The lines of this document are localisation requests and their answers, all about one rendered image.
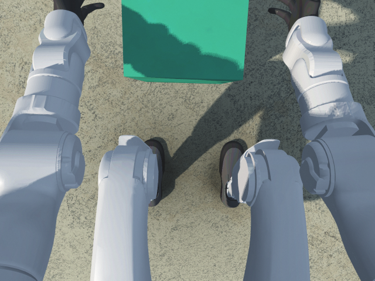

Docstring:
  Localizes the robot right forearm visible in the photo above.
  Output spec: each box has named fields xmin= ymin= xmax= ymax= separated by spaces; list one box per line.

xmin=282 ymin=16 xmax=375 ymax=141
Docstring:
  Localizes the robot right upper arm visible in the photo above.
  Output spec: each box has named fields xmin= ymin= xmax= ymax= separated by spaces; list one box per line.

xmin=299 ymin=135 xmax=375 ymax=281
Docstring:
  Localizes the carton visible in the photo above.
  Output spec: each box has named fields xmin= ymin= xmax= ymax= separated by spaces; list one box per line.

xmin=121 ymin=0 xmax=249 ymax=84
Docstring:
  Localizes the right robot foot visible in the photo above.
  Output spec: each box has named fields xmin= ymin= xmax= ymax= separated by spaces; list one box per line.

xmin=219 ymin=141 xmax=244 ymax=208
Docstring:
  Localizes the left robot hand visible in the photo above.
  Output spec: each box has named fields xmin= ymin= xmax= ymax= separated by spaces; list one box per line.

xmin=53 ymin=0 xmax=105 ymax=26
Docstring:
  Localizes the left robot thigh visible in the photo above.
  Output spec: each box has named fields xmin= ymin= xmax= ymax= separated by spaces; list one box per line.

xmin=90 ymin=145 xmax=158 ymax=281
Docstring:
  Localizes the robot left forearm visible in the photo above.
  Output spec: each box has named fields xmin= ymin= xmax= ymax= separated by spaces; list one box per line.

xmin=0 ymin=9 xmax=91 ymax=142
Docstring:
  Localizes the right robot hand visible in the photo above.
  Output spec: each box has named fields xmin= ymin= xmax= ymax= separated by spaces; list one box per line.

xmin=268 ymin=0 xmax=321 ymax=31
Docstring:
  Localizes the robot left upper arm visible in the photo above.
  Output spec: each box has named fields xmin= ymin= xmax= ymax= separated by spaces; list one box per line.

xmin=0 ymin=130 xmax=86 ymax=281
